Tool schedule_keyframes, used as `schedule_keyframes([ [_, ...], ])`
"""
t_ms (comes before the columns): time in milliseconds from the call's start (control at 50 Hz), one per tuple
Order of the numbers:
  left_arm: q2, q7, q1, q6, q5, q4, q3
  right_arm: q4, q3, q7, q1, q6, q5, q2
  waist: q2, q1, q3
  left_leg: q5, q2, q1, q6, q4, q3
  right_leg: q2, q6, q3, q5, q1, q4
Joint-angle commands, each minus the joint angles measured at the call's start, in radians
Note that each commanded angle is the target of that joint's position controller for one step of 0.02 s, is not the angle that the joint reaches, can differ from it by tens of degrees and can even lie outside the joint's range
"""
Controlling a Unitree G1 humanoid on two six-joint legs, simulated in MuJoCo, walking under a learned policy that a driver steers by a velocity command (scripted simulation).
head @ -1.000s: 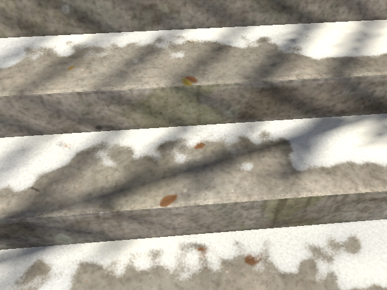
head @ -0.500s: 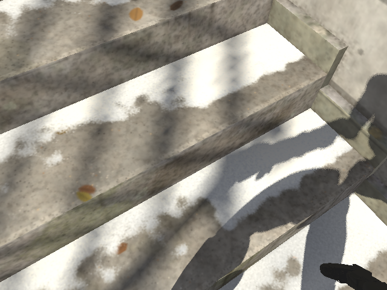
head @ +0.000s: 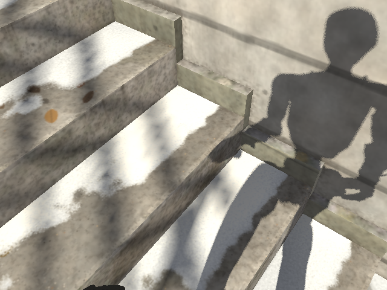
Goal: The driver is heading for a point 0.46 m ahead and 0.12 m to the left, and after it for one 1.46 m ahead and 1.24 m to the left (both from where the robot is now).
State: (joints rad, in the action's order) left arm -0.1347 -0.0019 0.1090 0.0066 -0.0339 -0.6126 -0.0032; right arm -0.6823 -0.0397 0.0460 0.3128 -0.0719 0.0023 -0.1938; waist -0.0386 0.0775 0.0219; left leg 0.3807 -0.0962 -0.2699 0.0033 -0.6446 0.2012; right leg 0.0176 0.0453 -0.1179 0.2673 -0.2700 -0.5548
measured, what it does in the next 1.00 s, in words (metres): climbs, turning left: right foot, then left foot 0.17 m higher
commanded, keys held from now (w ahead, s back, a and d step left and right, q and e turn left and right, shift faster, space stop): q+shift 0.26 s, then w+q+shift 0.38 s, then w+shift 0.02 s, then w+e+shift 0.34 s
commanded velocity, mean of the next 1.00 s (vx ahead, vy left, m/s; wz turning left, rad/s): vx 0.52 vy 0.00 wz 0.49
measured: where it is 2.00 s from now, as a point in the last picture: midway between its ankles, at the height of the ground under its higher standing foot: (14, 246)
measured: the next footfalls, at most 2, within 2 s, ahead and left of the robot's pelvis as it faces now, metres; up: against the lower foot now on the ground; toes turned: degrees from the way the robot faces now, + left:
right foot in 0.46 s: +0.09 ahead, -0.08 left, +0.00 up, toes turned +23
left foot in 0.88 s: +0.20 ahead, +0.28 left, +0.17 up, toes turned +40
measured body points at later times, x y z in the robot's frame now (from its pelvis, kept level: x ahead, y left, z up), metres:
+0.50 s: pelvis +0.02 -0.01 -0.01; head +0.04 -0.01 +0.44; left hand +0.08 +0.28 -0.09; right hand +0.27 -0.22 -0.10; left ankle -0.03 +0.08 -0.69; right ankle +0.05 -0.09 -0.73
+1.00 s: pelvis +0.21 +0.18 +0.10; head +0.23 +0.17 +0.55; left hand +0.08 +0.38 -0.03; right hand +0.47 +0.10 -0.01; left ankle +0.17 +0.26 -0.56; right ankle +0.16 -0.03 -0.45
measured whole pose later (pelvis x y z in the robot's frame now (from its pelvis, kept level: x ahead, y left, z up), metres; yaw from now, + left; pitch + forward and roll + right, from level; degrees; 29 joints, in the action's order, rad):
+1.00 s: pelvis +0.21 +0.18 +0.10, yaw +30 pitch +4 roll +2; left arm -0.15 0.04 0.45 -0.14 -0.01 -0.86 -0.08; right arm -0.72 -0.02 0.00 0.14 0.06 0.03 -0.15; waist 0.00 -0.06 -0.04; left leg 0.58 -0.03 -0.60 0.06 -1.12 0.18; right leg -0.01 0.13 0.15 -0.06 -0.51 -1.56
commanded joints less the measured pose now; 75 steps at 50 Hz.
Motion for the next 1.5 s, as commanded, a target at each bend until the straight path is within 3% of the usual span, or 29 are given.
schedule_keyframes([
  [20, -0.145, -0.043, -0.034, -0.023, -0.001, 0.089, -0.045, 0.086, -0.027, -0.012, -0.042, 0.031, 0.017, -0.09, 0.179, -0.05, -0.032, -0.029, 0.027, -0.114, 0.006, 0.042, -0.12, -0.21, 0.059, 0.169, -0.293, 0.107, 0.139],
  [140, -0.147, -0.054, -0.082, -0.008, -0.004, 0.127, -0.057, 0.1, -0.045, 0.006, -0.026, 0.034, 0.042, -0.075, 0.097, -0.02, -0.113, 0.053, 0.039, -0.067, 0.028, -0.198, -0.198, -0.32, 0.099, 0.114, -0.242, -0.035, 0.052],
  [220, -0.108, -0.01, -0.133, 0.005, 0.032, 0.19, -0.054, 0.151, -0.103, 0.02, 0.009, 0.033, 0.038, -0.251, -0.25, 0.031, -0.062, -0.477, -0.175, 0.057, 0.275, 0.249, -0.841, 0.032, -0.106, 0.024, 0.307, -0.398, -0.494],
  [280, -0.094, 0.012, -0.07, 0.006, -0.002, 0.164, -0.043, 0.144, -0.103, 0.019, -0.079, 0.011, 0.044, -0.22, -0.044, -0.042, -0.084, -0.086, -0.066, 0.0, 0.276, 0.227, -0.677, 0.019, -0.107, 0.135, 0.17, -0.449, -0.635],
  [360, -0.138, 0.017, -0.074, -0.013, 0.005, 0.163, -0.034, 0.158, -0.098, -0.006, -0.078, 0.022, 0.057, -0.21, -0.12, -0.011, -0.088, 0.299, -0.011, -0.047, 0.264, 0.357, -0.697, 0.06, -0.07, 0.094, 0.346, -0.299, -0.395],
  [440, -0.141, -0.026, 0.279, -0.055, 0.044, 0.031, -0.044, 0.197, -0.1, -0.03, -0.315, 0.038, 0.039, -0.171, -0.053, -0.235, -0.054, 0.22, 0.115, -0.469, 0.156, 0.149, -0.553, 0.03, -0.003, 0.087, 0.006, 0.32, 0.129],
  [480, -0.304, -0.052, 0.211, -0.056, -0.026, 0.049, -0.074, 0.222, -0.065, -0.035, -0.287, 0.065, 0.014, -0.028, 0.327, -0.179, -0.105, 0.113, 0.283, -0.837, 0.059, -0.664, -0.337, -0.392, 0.016, 0.728, 0.385, 0.424, 0.324],
  [500, -0.276, -0.06, 0.055, -0.064, -0.045, 0.114, -0.066, 0.225, -0.062, -0.035, -0.226, 0.073, 0.044, -0.067, 0.277, -0.09, -0.147, -0.021, 0.179, -0.858, 0.046, -0.982, -0.384, -0.463, 0.062, 0.887, 0.582, 0.312, 0.367],
  [560, -0.175, -0.035, 0.109, -0.106, -0.028, 0.016, -0.038, 0.185, -0.039, -0.038, -0.233, 0.072, 0.06, -0.059, 0.029, -0.062, -0.072, -0.178, 0.127, -0.954, 0.034, -1.488, -0.314, -0.338, 0.026, 0.456, 0.314, 0.186, 0.225],
  [660, -0.148, 0.019, 0.397, -0.157, -0.041, -0.219, -0.044, 0.232, 0.014, -0.045, -0.46, 0.054, 0.024, 0.055, 0.094, -0.143, 0.032, -0.051, 0.154, -1.23, 0.119, -1.839, -0.301, -0.339, 0.056, 0.292, 0.297, 0.251, 0.283],
  [740, -0.101, 0.021, 0.42, -0.178, -0.006, -0.316, -0.028, 0.322, 0.07, -0.045, -0.659, 0.069, 0.025, 0.115, 0.074, -0.101, 0.204, 0.006, 0.119, -1.244, 0.131, -1.512, -0.27, -0.281, 0.039, 0.182, 0.317, 0.037, 0.475],
  [820, -0.108, -0.025, 0.348, -0.153, 0.07, -0.316, -0.014, 0.306, 0.095, -0.079, -0.548, 0.082, -0.004, 0.089, 0.113, -0.055, 0.021, 0.057, 0.064, -0.393, 0.153, -0.749, 0.05, -0.179, 0.161, 0.01, -0.677, -0.132, 0.677],
  [860, -0.273, -0.013, 0.363, -0.171, 0.063, -0.308, -0.049, 0.198, 0.051, -0.052, -0.227, 0.075, -0.004, 0.047, 0.252, 0.072, -0.285, 0.194, 0.199, -0.037, 0.155, -0.774, -0.001, -0.274, 0.196, 0.02, -1.935, 0.087, 0.251],
  [880, -0.397, 0.013, 0.299, -0.182, 0.063, -0.273, -0.1, 0.188, 0.011, -0.037, -0.047, 0.079, 0.007, -0.03, 0.305, 0.179, -0.383, 0.2, 0.202, 0.037, 0.155, -0.493, -0.064, -0.294, 0.171, 0.072, -2.004, 0.19, -0.046],
  [900, -0.365, 0.038, 0.255, -0.202, 0.062, -0.243, -0.115, 0.172, -0.026, -0.02, 0.047, 0.089, 0.035, -0.129, 0.262, 0.219, -0.446, 0.375, 0.063, 0.205, 0.174, -0.314, -0.375, -0.263, 0.144, 0.135, -1.722, 0.035, -0.407],
  [920, -0.18, 0.077, 0.156, -0.218, 0.07, -0.135, -0.102, 0.081, -0.071, -0.018, 0.147, 0.113, 0.048, -0.26, -0.172, 0.192, -0.404, 0.377, -0.2, 0.361, 0.189, 0.139, -0.918, 0.024, 0.083, 0.208, -0.362, -0.408, -0.835],
  [940, -0.1, 0.073, 0.107, -0.212, 0.034, -0.078, -0.095, 0.04, -0.081, -0.026, 0.13, 0.121, 0.042, -0.234, -0.059, 0.147, -0.397, 0.375, -0.276, 0.341, 0.121, 0.306, -1.114, 0.054, 0.095, 0.423, -0.25, -0.594, -1.182],
  [980, 0.003, 0.05, 0.084, -0.186, 0.003, -0.028, -0.065, -0.055, -0.048, -0.049, -0.042, 0.152, 0.019, -0.091, 0.09, -0.016, -0.099, 0.328, -0.265, 0.075, 0.109, 0.223, -0.803, -0.029, 0.102, 0.274, -0.4, -0.708, -1.34],
  [1060, 0.137, 0.027, 0.081, -0.08, 0.027, 0.006, -0.002, -0.275, 0.015, -0.059, 0.011, 0.195, 0.031, 0.122, -0.019, -0.154, 0.069, -0.176, -0.183, 0.009, 0.068, 0.296, -0.286, 0.0, 0.144, 0.293, -0.082, -1.023, -1.703],
  [1180, 0.067, -0.051, -0.174, 0.0, 0.027, 0.159, 0.017, -0.378, 0.016, -0.034, 0.168, 0.214, 0.012, -0.03, -0.075, -0.203, 0.153, -0.912, -0.078, 0.081, 0.001, 0.483, 0.1, 0.031, 0.147, 0.028, 0.247, -1.038, -1.317],
  [1240, -0.072, 0.012, -0.001, 0.002, 0.062, 0.064, 0.009, -0.248, -0.007, 0.002, 0.123, 0.22, -0.068, -0.201, 0.013, -0.241, -0.2, -1.619, -0.071, -0.125, 0.132, 0.457, 0.073, 0.139, 0.102, -0.189, -0.029, -0.042, -0.757],
  [1280, -0.121, -0.005, 0.379, 0.006, 0.052, -0.045, -0.03, -0.187, -0.054, -0.029, -0.005, 0.252, -0.08, -0.336, -0.151, -0.392, -0.408, -1.818, -0.156, 0.145, 0.124, 0.052, -0.022, 0.105, 0.115, -0.014, -0.113, 0.182, -0.434],
  [1300, -0.184, 0.006, 0.32, -0.015, 0.007, -0.054, -0.06, -0.184, -0.055, -0.038, 0.025, 0.248, -0.088, -0.274, -0.069, -0.367, -0.4, -1.219, -0.025, 0.161, 0.071, -0.311, -0.056, 0.062, 0.176, 0.157, -0.232, 0.214, -0.111],
  [1320, -0.304, 0.014, 0.247, -0.037, -0.02, -0.063, -0.09, -0.146, -0.022, -0.049, 0.168, 0.238, -0.054, -0.103, 0.201, -0.211, -0.467, 0.014, 0.204, -0.162, 0.001, -0.947, -0.168, -0.32, 0.321, 0.6, -1.227, 0.424, -0.158],
  [1340, -0.287, -0.004, 0.198, -0.039, -0.025, -0.017, -0.1, -0.134, -0.023, -0.043, 0.246, 0.221, -0.036, -0.075, 0.038, -0.18, -0.68, -0.086, 0.234, -0.24, 0.016, -1.27, -0.474, -0.411, 0.34, 0.83, -0.875, 0.379, 0.08],
  [1360, -0.234, -0.01, 0.037, -0.042, -0.014, -0.002, -0.088, -0.072, -0.03, -0.037, 0.188, 0.181, -0.004, -0.061, -0.035, -0.098, -0.546, -0.175, 0.169, -0.298, 0.001, -1.366, -0.372, -0.41, 0.336, 0.82, -0.229, 0.171, 0.176],
  [1400, -0.096, -0.012, -0.006, -0.09, 0.025, -0.112, -0.049, 0.008, -0.022, -0.011, 0.058, 0.14, 0.07, -0.027, -0.091, -0.016, -0.094, -0.193, 0.064, -0.44, 0.024, -1.254, -0.304, -0.29, 0.235, 0.522, 0.008, -0.137, 0.154],
  [1460, -0.015, -0.017, 0.08, -0.117, -0.003, -0.191, -0.027, 0.016, 0.0, -0.008, 0.085, 0.11, 0.035, 0.032, -0.052, 0.024, -0.011, -0.234, 0.069, -0.502, 0.037, -1.204, -0.323, -0.256, 0.166, 0.257, -0.195, -0.21, 0.169],
  [1500, -0.06, -0.02, 0.133, -0.134, -0.005, -0.194, -0.033, 0.015, -0.004, -0.006, 0.077, 0.103, 0.025, 0.029, -0.012, 0.011, -0.018, -0.218, 0.094, -0.542, 0.024, -1.089, -0.3, -0.247, 0.14, 0.127, -0.39, -0.144, 0.162],
])
Velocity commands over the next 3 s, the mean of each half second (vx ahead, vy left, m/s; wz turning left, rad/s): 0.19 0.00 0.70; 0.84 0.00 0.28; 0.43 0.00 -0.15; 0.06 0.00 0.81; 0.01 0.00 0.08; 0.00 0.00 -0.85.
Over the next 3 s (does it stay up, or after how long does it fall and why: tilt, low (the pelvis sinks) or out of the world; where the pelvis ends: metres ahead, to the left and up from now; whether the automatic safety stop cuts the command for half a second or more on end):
stays up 0.65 0.64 0.50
